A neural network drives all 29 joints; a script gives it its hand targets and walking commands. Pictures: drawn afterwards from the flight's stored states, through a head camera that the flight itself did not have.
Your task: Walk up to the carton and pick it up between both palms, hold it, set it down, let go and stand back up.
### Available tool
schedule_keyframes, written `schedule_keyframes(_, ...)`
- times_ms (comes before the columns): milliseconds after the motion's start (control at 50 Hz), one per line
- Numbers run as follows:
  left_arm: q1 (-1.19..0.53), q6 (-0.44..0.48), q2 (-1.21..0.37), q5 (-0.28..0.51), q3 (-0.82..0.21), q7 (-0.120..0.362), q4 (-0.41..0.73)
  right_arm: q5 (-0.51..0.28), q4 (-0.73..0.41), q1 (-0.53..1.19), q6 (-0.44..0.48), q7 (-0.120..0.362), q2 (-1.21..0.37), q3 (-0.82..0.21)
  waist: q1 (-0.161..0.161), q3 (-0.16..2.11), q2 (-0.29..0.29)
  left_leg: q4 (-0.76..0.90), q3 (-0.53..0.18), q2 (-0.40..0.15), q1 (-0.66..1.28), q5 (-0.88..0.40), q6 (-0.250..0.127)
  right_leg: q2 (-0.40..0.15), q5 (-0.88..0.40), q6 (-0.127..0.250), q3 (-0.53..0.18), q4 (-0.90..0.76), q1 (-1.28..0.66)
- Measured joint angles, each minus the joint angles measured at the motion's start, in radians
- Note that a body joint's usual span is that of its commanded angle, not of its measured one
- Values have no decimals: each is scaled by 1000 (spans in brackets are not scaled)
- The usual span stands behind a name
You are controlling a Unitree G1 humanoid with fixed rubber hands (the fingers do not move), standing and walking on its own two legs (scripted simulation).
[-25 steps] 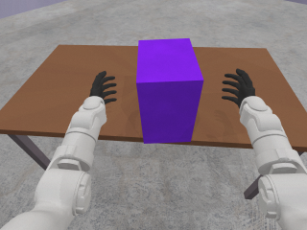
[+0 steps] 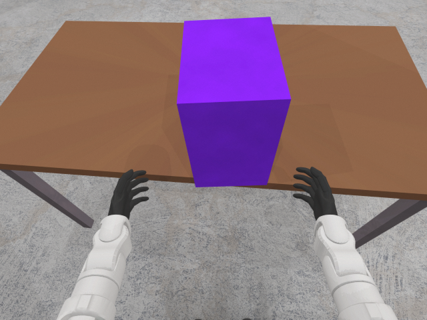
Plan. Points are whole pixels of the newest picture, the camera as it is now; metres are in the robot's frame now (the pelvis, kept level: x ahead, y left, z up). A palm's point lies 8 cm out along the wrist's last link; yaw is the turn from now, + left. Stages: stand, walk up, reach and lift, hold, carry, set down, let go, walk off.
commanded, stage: set down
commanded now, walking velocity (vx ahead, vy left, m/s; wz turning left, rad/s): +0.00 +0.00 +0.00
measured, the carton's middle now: (229, 110) +0.54 +0.00 +0.03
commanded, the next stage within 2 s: let go in 0.52 s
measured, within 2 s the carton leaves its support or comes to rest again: neither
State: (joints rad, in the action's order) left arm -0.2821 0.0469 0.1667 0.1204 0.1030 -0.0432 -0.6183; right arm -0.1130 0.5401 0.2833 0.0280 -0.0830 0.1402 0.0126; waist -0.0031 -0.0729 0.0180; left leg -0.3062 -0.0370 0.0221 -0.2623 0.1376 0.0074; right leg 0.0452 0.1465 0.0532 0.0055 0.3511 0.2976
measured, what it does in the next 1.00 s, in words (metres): shifts its weight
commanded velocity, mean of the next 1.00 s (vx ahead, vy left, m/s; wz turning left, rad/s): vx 0.00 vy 0.00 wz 0.00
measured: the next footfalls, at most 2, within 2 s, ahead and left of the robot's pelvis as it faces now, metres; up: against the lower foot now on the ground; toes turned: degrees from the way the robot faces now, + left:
none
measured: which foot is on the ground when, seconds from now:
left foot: down 0.00-1.00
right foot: down 0.00-1.00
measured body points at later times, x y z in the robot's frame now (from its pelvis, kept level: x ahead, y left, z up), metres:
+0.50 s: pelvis -0.02 +0.01 -0.01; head -0.03 +0.02 +0.44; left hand +0.26 +0.22 -0.02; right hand +0.26 -0.18 -0.01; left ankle +0.01 +0.13 -0.75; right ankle +0.01 -0.08 -0.75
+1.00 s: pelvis +0.05 +0.03 +0.00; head +0.05 +0.04 +0.45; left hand +0.24 +0.24 -0.08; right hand +0.24 -0.19 -0.07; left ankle +0.01 +0.13 -0.75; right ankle +0.01 -0.08 -0.75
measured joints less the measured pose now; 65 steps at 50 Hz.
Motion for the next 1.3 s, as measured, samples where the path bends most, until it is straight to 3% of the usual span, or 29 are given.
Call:
schedule_keyframes(140,212,255,-24,35,-64,-10,31,-5,-53,-220,245,14,14,-63,-11,36,9,-25,14,0,-78,6,-6,2,-4,-6,-17,15,78)
schedule_keyframes(280,253,322,3,61,-101,-2,-42,-56,51,-272,309,42,65,-78,-7,161,-5,-49,19,-4,-25,32,-6,7,16,-6,-23,30,22)
schedule_keyframes(480,153,272,11,30,-96,35,-178,-59,186,-189,278,61,25,-83,-11,149,-29,-169,15,-13,-7,81,-9,10,63,-18,-5,110,-16)
schedule_keyframes(660,159,253,-4,3,-131,-18,-85,-34,176,-146,264,35,-3,-64,-23,81,-25,-223,32,1,-57,102,-34,-6,52,-30,-13,143,26)
schedule_keyframes(820,276,229,-39,-34,-160,-57,-12,5,112,-254,253,47,23,-34,-20,99,-6,-182,56,13,-23,122,-54,-17,75,-49,-41,117,5)
schedule_keyframes(980,447,131,0,-73,-144,-40,-2,30,102,-425,155,75,56,-46,-25,133,-26,-110,63,8,80,148,-51,-11,103,-46,-55,57,-88)
schedule_keyframes(1100,494,44,46,-84,-125,-8,-10,72,138,-455,58,79,70,-30,-19,106,-31,-120,47,8,107,173,-46,-10,131,-42,-41,61,-122)
schedule_keyframes(1300,497,46,44,-90,-117,2,20,91,105,-443,57,66,70,-34,-30,96,-13,-155,38,12,60,170,-34,-8,139,-40,-57,96,-73)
